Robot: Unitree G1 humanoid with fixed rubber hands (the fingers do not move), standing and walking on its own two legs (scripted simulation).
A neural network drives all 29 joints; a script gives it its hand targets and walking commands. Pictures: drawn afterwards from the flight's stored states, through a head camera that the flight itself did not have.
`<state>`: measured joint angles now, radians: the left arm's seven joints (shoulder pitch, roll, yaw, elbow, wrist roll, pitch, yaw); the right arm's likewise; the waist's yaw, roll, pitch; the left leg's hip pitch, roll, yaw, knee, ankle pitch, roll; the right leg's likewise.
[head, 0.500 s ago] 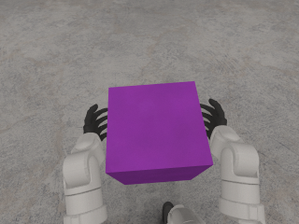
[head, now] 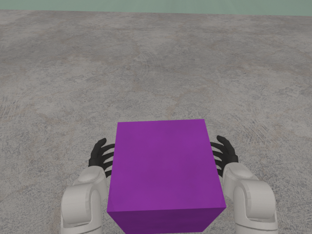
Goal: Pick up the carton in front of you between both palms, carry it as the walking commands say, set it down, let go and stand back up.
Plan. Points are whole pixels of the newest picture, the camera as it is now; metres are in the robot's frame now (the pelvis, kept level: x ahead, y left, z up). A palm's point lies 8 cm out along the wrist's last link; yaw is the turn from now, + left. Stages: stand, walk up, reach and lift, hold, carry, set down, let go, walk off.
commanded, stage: carry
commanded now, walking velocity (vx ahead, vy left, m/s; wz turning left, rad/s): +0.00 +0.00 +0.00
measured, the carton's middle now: (162, 180) +0.26 +0.00 +0.02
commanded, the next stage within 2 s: none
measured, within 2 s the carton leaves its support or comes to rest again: neither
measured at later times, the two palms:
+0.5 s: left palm (115, 113) +0.43 +0.13 +0.11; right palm (216, 109) +0.44 -0.17 +0.10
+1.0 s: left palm (114, 121) +0.45 +0.14 +0.05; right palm (206, 116) +0.47 -0.15 +0.05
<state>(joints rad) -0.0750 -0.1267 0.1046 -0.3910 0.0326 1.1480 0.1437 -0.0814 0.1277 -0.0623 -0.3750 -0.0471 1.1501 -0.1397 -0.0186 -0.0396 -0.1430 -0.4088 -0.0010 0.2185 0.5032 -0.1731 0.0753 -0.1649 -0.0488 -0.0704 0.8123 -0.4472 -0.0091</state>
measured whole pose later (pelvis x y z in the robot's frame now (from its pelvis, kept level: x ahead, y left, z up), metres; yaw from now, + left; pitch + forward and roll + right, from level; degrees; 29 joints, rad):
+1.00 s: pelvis +0.20 -0.02 +0.00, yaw +3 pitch +2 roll -1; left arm -0.08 -0.13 0.09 -0.08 0.18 0.93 0.04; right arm -0.08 0.13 -0.08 -0.09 -0.17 0.94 -0.05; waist 0.00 0.01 -0.12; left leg -0.13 0.07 0.14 0.53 -0.44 -0.02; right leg -0.37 -0.07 -0.22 0.58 -0.24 -0.03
